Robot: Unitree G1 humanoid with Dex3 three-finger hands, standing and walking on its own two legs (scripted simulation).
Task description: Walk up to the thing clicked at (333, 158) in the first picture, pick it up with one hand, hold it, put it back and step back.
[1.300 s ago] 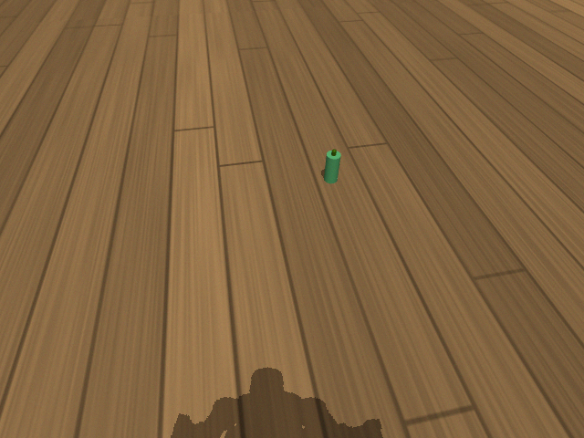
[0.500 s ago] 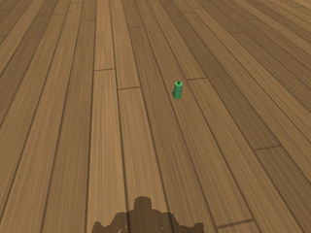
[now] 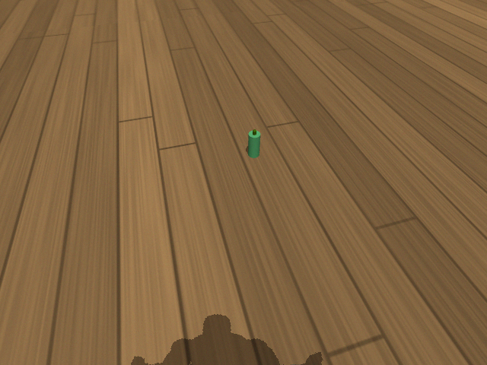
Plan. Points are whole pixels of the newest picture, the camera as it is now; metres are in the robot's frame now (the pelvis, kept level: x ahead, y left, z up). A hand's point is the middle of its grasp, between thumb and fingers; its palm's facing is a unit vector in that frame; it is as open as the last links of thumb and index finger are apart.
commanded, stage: walk up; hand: left
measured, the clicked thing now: (254, 142) +1.44 -0.08 -0.68
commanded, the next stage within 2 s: none
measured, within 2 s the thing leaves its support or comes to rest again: neither
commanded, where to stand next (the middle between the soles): +1.03 -0.25 m, yaw -15 degrees
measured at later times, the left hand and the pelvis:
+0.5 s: hand (159, 335) +0.22 +0.17 -0.15, palm faces -0.13 -0.94 -0.33, open 7.4 cm; pelvis +0.19 -0.09 -0.01, yaw -9 degrees
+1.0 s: hand (205, 178) +0.62 +0.11 -0.13, palm faces -0.33 -0.86 -0.40, open 7.4 cm; pelvis +0.43 -0.13 -0.02, yaw -15 degrees
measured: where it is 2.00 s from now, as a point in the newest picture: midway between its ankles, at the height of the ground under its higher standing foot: (284, 239)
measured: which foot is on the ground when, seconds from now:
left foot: down 0.00-0.16, up 0.18-0.58, down 0.60-1.00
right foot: up 0.00-0.12, down 0.14-0.62, up 0.64-1.00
